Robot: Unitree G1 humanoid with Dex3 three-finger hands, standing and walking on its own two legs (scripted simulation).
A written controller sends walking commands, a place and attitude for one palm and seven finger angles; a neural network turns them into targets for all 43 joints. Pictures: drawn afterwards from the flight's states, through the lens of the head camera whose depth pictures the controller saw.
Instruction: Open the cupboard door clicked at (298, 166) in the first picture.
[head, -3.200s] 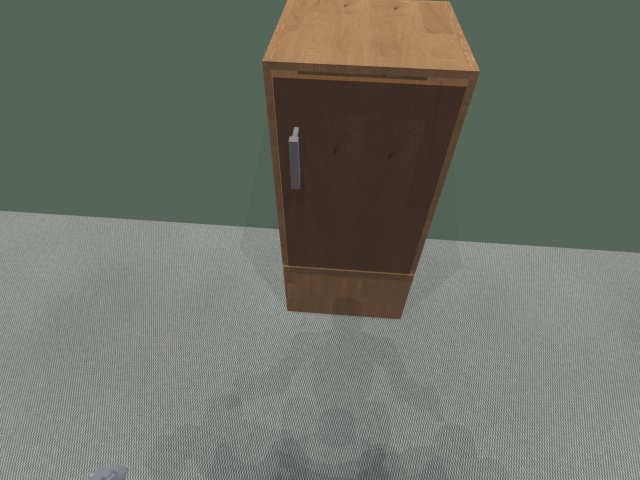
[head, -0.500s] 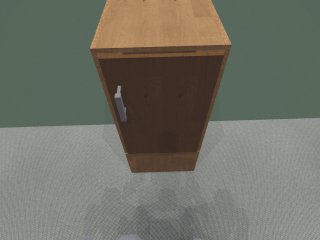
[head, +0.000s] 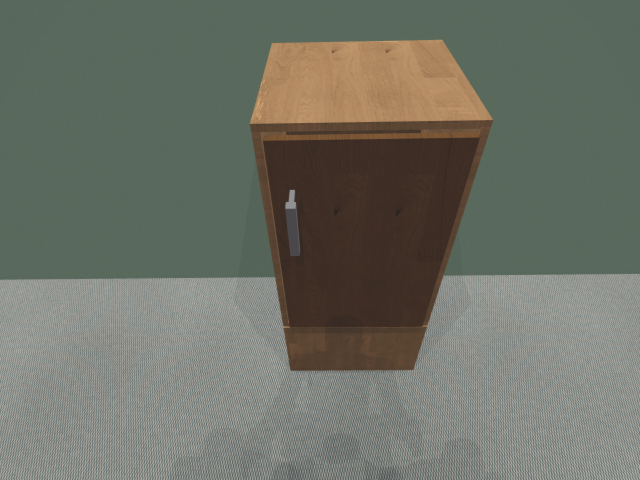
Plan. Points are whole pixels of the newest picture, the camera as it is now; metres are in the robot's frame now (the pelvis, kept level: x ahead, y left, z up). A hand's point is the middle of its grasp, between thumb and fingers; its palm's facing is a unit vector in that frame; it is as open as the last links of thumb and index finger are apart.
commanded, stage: come to a stop and stand still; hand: left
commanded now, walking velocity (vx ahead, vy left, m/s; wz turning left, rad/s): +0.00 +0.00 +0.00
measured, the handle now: (293, 223) +0.59 +0.10 -0.04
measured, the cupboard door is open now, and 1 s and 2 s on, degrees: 0 0 0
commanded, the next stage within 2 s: look again from close up in 1.06 s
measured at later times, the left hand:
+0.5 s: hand out of the picture +0.04 +0.15 -0.17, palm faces +0.02 -0.98 -0.20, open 7.3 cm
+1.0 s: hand out of the picture +0.09 +0.14 -0.17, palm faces +0.04 -0.98 -0.21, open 7.3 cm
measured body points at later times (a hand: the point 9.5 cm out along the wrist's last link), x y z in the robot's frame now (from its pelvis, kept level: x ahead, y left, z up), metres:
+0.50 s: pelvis +0.04 -0.02 +0.00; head +0.05 -0.03 +0.45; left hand +0.04 +0.20 -0.15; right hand +0.03 -0.24 -0.16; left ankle +0.01 +0.06 -0.73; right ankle +0.07 -0.15 -0.73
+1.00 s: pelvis +0.07 -0.04 +0.01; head +0.08 -0.04 +0.45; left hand +0.09 +0.20 -0.15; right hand +0.07 -0.26 -0.16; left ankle +0.01 +0.06 -0.73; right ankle +0.07 -0.15 -0.73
